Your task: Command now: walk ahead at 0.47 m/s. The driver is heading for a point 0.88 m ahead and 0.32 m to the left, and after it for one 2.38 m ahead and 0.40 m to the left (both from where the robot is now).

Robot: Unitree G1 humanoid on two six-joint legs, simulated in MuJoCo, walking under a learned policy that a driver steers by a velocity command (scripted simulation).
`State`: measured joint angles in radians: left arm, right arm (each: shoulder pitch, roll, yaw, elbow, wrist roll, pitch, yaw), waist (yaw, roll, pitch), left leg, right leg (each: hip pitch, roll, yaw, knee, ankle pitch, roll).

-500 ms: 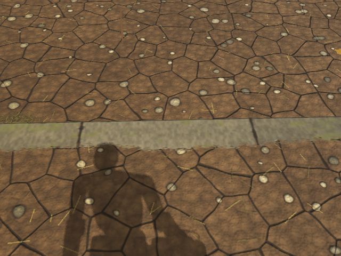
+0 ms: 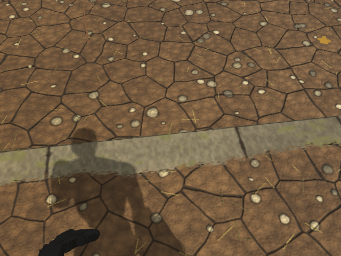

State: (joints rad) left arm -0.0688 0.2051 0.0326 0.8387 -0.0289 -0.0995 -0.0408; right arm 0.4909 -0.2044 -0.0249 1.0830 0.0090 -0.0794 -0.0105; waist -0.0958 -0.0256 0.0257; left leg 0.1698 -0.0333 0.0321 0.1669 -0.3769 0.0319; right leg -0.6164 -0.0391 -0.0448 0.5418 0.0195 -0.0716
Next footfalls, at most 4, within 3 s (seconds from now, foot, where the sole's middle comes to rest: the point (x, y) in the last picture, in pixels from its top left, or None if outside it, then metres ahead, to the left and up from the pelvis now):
0.06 right None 0.23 -0.12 -0.76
0.64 left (122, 245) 0.51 0.15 -0.76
1.12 right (141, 166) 0.85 0.06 -0.76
1.58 left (67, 166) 0.88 0.39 -0.76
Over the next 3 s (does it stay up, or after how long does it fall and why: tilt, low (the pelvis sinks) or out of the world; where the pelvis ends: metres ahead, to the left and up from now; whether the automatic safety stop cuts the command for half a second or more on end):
stays up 1.07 0.15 -0.03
